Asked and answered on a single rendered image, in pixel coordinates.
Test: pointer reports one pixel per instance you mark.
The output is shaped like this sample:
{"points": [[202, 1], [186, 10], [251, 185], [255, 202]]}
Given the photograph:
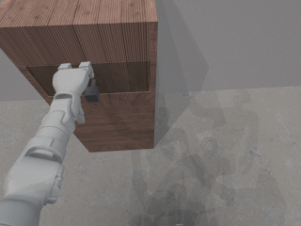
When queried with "handle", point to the handle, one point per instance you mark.
{"points": [[92, 93]]}

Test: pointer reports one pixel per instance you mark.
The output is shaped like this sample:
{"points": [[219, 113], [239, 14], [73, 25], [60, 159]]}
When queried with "drawer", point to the drawer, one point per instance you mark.
{"points": [[110, 76]]}

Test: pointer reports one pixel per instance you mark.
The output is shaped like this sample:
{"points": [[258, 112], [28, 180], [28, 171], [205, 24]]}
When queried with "cabinet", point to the cabinet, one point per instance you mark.
{"points": [[46, 32]]}

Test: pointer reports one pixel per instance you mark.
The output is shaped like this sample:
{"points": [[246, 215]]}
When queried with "robot left upper arm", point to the robot left upper arm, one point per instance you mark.
{"points": [[34, 183]]}

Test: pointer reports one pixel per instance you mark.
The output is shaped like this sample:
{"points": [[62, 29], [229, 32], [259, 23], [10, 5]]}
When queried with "robot left forearm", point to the robot left forearm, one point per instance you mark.
{"points": [[54, 133]]}

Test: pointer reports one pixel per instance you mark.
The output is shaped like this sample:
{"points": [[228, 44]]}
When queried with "robot left hand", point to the robot left hand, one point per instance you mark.
{"points": [[74, 80]]}

